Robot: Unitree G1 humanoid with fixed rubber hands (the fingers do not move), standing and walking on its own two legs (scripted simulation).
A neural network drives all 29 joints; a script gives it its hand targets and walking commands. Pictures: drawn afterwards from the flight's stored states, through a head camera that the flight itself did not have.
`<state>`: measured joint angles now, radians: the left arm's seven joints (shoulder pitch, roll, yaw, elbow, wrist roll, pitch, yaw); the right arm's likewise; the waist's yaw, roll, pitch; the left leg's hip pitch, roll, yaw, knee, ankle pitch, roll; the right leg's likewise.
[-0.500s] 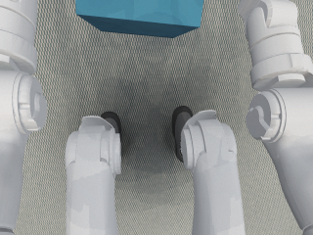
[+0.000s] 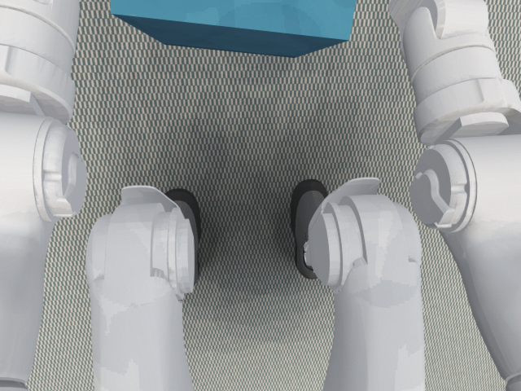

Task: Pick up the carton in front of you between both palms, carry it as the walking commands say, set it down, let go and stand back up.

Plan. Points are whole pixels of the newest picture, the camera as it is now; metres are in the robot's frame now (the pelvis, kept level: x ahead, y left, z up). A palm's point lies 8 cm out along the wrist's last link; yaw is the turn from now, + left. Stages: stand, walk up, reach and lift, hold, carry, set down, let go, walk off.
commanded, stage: reach and lift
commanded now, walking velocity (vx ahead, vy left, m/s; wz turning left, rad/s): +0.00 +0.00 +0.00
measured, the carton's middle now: out of the picture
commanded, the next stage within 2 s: none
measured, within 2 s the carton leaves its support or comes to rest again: leaves its support in 0.54 s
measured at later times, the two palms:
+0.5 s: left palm out of the picture +0.58 +0.16 -0.17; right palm out of the picture +0.56 -0.14 -0.16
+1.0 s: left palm out of the picture +0.51 +0.16 +0.03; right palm out of the picture +0.51 -0.14 +0.03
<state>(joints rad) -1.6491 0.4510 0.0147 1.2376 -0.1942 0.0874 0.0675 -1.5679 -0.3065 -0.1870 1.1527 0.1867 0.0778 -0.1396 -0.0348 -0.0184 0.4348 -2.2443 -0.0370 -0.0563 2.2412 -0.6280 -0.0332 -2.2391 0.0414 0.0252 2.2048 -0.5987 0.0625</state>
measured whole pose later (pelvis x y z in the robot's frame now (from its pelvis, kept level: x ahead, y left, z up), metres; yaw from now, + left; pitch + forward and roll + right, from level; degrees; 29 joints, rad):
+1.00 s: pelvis -0.02 -0.01 +0.10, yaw +2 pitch +43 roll -1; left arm -1.27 0.10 0.48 0.86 0.27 0.38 0.01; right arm -1.20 -0.01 -0.58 0.74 -0.26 0.38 -0.07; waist -0.02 0.00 -0.08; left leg -2.10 -0.12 -0.10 1.83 -0.49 -0.07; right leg -2.10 0.11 0.09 1.82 -0.48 0.09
